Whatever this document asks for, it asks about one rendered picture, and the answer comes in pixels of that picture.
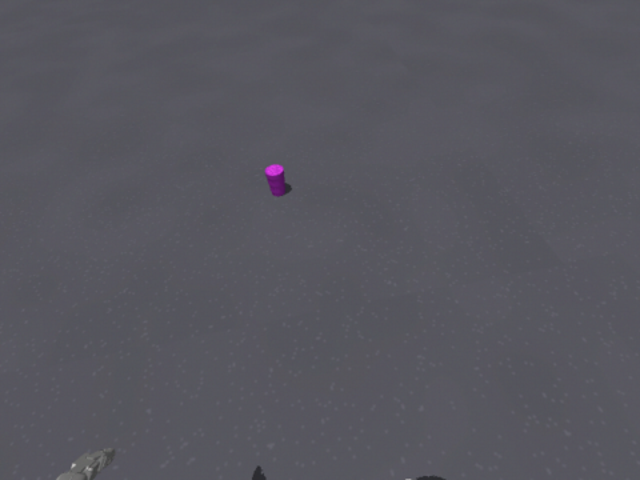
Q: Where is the cup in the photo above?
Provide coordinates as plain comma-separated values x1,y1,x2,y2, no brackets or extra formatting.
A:
265,164,285,196

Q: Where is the left robot hand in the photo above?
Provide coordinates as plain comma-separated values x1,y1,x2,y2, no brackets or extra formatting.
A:
56,448,115,480

